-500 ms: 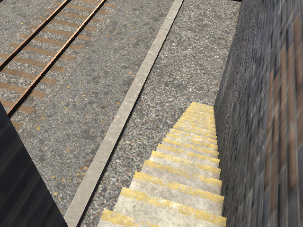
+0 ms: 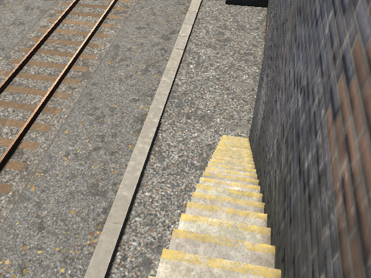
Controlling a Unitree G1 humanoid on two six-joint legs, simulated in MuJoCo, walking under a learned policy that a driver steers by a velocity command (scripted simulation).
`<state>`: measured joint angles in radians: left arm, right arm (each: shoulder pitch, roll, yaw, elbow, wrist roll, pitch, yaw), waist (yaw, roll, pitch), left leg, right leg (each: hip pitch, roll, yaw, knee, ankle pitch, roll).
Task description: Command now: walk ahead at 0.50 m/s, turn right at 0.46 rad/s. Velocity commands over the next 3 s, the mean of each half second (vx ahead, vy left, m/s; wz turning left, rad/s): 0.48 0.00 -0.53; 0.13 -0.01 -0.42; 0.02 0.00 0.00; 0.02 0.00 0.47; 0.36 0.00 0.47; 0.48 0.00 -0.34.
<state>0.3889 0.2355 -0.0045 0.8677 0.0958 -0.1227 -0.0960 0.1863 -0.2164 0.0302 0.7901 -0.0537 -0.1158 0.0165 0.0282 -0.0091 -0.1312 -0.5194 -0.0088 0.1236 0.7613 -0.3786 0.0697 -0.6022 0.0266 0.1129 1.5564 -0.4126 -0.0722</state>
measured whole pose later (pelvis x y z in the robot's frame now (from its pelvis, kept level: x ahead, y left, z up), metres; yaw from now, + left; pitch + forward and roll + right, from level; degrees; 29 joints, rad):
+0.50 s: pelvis +0.23 -0.04 -0.17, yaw -14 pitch +3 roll +3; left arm 0.28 0.25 0.03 0.83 0.08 -0.08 -0.09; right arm 0.40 -0.21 0.06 0.98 -0.08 -0.05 0.07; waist -0.06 -0.04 -0.04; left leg -0.45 0.04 0.08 1.93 -0.83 -0.06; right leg -0.30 -0.02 -0.05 0.42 -0.13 -0.09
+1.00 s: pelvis +0.42 +0.01 -0.39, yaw -25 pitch +2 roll -1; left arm 0.35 0.26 -0.03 0.64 0.03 -0.06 -0.06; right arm 0.44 -0.33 -0.05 0.83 -0.08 -0.06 0.07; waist -0.05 0.02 -0.03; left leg -0.41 0.03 0.05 0.64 -0.25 0.04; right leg -0.93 0.10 0.13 2.21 -0.70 0.10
